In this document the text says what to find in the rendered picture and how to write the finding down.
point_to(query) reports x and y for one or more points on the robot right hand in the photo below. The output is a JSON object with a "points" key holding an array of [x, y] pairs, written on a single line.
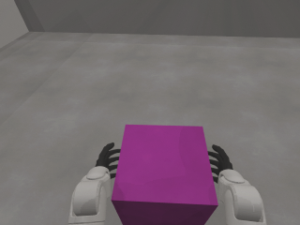
{"points": [[223, 162]]}

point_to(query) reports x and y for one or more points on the carton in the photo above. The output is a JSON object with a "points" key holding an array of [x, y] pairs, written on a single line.
{"points": [[164, 177]]}

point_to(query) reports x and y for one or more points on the robot right forearm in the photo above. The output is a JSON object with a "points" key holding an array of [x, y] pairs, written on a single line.
{"points": [[243, 202]]}

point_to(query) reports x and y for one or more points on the robot left hand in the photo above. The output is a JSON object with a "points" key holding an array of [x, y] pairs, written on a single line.
{"points": [[104, 159]]}

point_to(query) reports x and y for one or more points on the robot left forearm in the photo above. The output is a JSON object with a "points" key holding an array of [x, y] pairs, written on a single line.
{"points": [[89, 198]]}

